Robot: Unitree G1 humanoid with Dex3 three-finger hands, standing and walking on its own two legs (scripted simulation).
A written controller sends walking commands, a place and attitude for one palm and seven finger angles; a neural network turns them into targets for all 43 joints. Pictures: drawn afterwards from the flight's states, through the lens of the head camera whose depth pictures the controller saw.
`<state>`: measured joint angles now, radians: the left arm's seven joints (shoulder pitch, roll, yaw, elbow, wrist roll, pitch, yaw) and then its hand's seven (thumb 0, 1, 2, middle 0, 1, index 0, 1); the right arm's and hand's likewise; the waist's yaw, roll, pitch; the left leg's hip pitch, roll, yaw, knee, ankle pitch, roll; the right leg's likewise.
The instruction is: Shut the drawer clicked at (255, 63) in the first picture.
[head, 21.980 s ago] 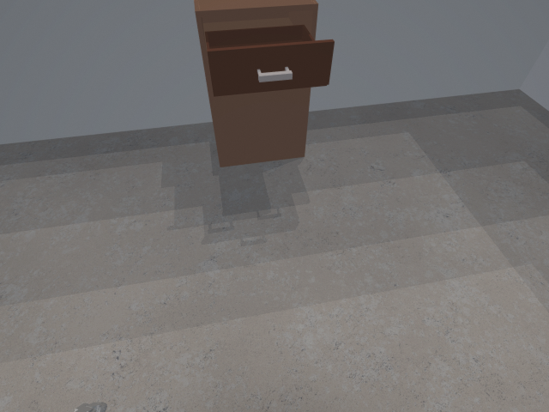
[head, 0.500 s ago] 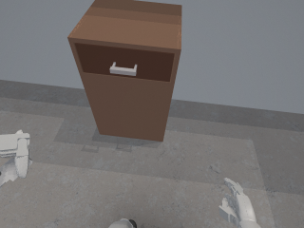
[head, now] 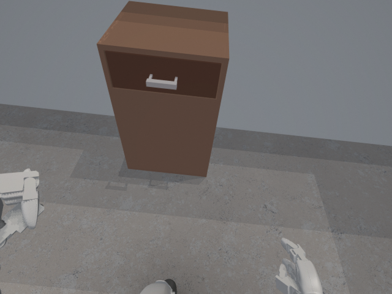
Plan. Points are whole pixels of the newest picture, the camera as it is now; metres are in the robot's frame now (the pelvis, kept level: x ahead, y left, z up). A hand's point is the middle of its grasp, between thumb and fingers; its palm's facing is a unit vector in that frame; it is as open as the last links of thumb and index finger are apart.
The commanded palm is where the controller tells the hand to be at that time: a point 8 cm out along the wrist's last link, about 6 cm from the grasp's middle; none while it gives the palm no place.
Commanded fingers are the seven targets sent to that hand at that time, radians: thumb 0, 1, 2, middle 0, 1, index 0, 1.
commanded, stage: stop stepping back and stand still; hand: left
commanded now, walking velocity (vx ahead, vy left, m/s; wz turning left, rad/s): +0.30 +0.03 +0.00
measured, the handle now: (162, 81) +0.85 +0.20 -0.07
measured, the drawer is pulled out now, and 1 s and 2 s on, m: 0.00 0.00 0.00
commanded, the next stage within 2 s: let the arm hang, fingers relaxed in 0.70 s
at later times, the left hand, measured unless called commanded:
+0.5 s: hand out of the picture +0.16 +0.29 +0.18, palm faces +0.44 -0.83 -0.35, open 3.3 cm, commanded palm +0.10 +0.32 +0.19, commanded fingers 0.00 0.90 0.90 -1.40 -1.60 -1.40 -1.60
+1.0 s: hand out of the picture +0.10 +0.25 -0.11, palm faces +0.13 -0.94 -0.31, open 3.1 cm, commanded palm none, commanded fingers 0.00 0.90 0.90 -0.96 -1.12 -0.96 -1.12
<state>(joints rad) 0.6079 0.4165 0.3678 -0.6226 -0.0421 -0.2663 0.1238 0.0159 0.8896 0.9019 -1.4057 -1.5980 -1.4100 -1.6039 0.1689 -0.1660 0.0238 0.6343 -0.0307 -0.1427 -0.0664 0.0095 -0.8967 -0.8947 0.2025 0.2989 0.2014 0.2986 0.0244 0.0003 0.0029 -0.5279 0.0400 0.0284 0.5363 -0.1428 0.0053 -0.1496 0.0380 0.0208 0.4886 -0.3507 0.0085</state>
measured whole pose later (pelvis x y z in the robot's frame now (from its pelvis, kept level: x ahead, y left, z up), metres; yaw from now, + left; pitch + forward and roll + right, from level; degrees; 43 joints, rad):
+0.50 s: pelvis -0.04 +0.04 -0.01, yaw -1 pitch -2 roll +0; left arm 0.48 0.38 0.40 -0.54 -0.04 -0.20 0.16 0.01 0.89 0.90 -1.41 -1.60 -1.41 -1.60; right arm 0.22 -0.18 0.01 0.66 0.00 -0.15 -0.09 0.01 -0.90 -0.90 0.20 0.30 0.20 0.30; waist 0.01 -0.05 0.01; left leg -0.39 0.02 0.03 0.65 -0.22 0.01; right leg -0.32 -0.03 0.00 0.82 -0.49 -0.01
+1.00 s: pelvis -0.04 +0.03 -0.01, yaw +4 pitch -2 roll +1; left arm 0.26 0.22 0.07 0.58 0.03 0.07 0.02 0.01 0.91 0.90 -1.26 -1.46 -1.26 -1.47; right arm 0.20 -0.26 -0.01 0.84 -0.03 0.00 -0.01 0.01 -0.90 -0.90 0.20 0.30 0.20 0.30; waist -0.04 0.03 -0.01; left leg -0.38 -0.02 0.00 0.66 -0.26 0.00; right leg -0.32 0.00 -0.01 0.71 -0.34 -0.02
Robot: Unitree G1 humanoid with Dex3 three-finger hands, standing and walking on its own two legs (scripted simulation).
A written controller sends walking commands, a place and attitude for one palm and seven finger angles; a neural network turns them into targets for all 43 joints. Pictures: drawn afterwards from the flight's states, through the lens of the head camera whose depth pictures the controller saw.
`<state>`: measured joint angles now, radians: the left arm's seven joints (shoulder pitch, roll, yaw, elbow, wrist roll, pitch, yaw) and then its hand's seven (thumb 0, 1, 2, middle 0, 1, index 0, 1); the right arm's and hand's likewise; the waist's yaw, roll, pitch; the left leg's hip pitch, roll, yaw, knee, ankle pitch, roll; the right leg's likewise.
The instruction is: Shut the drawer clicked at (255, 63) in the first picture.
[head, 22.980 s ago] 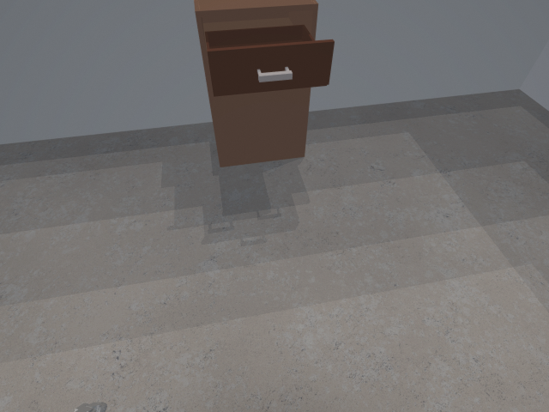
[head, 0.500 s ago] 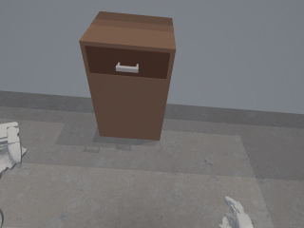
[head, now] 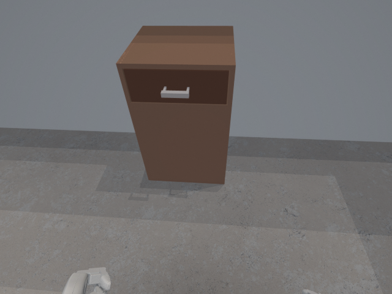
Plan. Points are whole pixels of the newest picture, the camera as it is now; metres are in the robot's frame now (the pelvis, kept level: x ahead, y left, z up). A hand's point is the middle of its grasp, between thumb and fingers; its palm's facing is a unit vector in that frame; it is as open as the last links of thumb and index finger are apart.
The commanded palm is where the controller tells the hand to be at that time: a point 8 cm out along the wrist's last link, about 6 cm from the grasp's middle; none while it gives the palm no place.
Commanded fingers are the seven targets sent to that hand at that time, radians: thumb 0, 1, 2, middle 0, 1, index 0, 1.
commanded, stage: let the arm hang, fingers relaxed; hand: left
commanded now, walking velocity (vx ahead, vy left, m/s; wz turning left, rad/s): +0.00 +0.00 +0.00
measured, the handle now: (175, 91) +0.91 +0.11 -0.07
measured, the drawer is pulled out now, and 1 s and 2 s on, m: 0.00 0.00 0.00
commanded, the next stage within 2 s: look to check the result in 0.90 s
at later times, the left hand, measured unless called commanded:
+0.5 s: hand out of the picture -0.02 +0.19 -0.15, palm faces +0.03 -0.97 -0.22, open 6.5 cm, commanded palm none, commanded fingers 0.00 0.90 0.90 -0.20 -0.30 -0.20 -0.30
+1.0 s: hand out of the picture +0.06 +0.19 -0.15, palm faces +0.01 -0.97 -0.23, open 7.3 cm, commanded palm none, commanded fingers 0.00 0.90 0.90 -0.20 -0.30 -0.20 -0.30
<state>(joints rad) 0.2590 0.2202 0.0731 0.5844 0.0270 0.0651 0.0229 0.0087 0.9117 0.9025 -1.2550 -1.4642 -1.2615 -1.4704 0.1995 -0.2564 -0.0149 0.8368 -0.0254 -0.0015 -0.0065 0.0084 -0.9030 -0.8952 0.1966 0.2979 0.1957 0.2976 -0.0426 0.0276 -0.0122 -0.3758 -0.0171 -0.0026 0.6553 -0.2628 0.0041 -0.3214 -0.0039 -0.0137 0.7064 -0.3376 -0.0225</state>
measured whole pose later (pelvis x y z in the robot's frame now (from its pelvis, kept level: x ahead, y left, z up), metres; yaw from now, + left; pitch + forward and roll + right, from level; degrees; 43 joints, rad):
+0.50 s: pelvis +0.01 +0.01 +0.02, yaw +0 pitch -2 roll +0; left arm 0.31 0.17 0.01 1.14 0.00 0.02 0.03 0.01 0.91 0.90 -0.35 -0.48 -0.35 -0.48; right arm 0.30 -0.15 -0.02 1.13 -0.01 0.02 -0.03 0.00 -0.91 -0.90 0.20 0.30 0.20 0.30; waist 0.00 0.02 0.06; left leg -0.26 0.00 -0.01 0.43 -0.15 0.00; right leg -0.19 0.02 -0.02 0.44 -0.23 -0.02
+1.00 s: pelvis +0.03 +0.00 +0.02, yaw -1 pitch -1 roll +0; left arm 0.22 0.17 0.02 1.12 0.01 0.00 0.03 0.01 0.91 0.90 -0.20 -0.30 -0.20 -0.30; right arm 0.25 -0.16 -0.02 1.13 -0.02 0.00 -0.03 0.00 -0.91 -0.90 0.20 0.30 0.19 0.30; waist -0.01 0.02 0.06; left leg -0.22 0.00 0.00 0.41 -0.17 0.00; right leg -0.15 0.02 0.00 0.42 -0.25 -0.02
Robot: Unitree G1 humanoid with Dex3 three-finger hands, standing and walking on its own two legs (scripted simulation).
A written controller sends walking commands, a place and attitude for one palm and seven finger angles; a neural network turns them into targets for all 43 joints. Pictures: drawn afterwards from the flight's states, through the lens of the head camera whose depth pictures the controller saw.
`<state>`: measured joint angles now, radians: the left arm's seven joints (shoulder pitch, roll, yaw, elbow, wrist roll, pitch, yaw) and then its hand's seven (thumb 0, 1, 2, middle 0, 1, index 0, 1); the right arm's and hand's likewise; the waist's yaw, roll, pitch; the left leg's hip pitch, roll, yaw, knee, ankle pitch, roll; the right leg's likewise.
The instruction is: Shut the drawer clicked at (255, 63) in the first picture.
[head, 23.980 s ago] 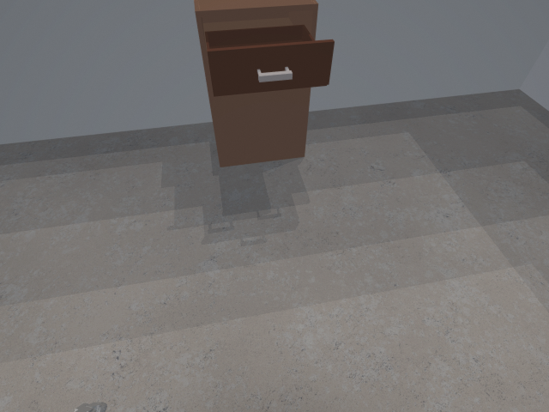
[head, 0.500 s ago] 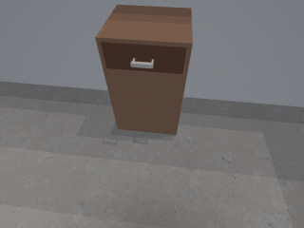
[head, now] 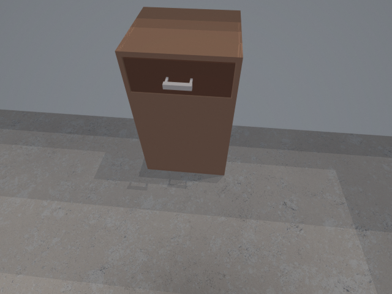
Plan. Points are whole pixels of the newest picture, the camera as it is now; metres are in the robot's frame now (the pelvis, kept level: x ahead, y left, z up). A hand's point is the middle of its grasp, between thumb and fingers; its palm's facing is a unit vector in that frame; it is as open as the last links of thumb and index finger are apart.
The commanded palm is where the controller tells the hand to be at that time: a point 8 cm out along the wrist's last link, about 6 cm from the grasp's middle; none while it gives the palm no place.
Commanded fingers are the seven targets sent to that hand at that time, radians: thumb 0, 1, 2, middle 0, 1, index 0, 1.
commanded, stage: look to check the result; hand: left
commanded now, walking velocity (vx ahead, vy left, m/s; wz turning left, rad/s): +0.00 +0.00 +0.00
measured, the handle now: (178, 83) +0.87 +0.12 -0.09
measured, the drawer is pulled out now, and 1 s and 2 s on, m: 0.00 0.00 0.00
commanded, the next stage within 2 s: stand and wait in 0.44 s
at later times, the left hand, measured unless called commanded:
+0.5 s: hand out of the picture +0.04 +0.19 -0.17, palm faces +0.02 -0.97 -0.23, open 7.3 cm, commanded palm none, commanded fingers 0.00 0.90 0.90 -0.20 -0.30 -0.20 -0.30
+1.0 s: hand out of the picture +0.06 +0.21 -0.17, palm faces +0.01 -0.97 -0.26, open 7.4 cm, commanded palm none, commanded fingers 0.00 0.90 0.90 -0.20 -0.30 -0.20 -0.30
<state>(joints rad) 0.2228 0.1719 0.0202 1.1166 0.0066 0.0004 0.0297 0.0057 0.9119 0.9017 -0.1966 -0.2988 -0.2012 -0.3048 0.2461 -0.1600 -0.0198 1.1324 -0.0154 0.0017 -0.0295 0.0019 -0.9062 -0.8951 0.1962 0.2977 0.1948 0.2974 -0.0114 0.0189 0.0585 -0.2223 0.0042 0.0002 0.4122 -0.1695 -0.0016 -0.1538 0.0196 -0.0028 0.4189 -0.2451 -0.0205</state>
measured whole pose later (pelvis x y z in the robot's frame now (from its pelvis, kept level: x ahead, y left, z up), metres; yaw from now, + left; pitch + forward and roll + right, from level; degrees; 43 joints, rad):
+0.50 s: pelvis +0.02 +0.00 +0.00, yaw +0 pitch -1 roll +0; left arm 0.21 0.19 0.02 1.13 0.01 0.00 0.03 0.01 0.91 0.90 -0.20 -0.30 -0.20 -0.30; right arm 0.20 -0.19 -0.02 1.13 -0.01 0.00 -0.03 0.00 -0.90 -0.90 0.20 0.30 0.20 0.30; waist -0.01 0.01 0.06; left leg -0.19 0.01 0.00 0.39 -0.18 0.00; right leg -0.11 0.02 0.00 0.38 -0.25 -0.02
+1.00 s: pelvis +0.02 +0.00 +0.00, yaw +0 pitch -1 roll +0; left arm 0.19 0.22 0.02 1.12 0.01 0.00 0.02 0.01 0.91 0.90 -0.20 -0.30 -0.20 -0.30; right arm 0.19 -0.21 -0.02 1.14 -0.01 -0.01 -0.03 0.00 -0.90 -0.89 0.20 0.30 0.20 0.30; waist -0.01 0.01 0.06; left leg -0.17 0.00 0.01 0.37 -0.19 0.00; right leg -0.09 0.01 0.01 0.36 -0.25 -0.01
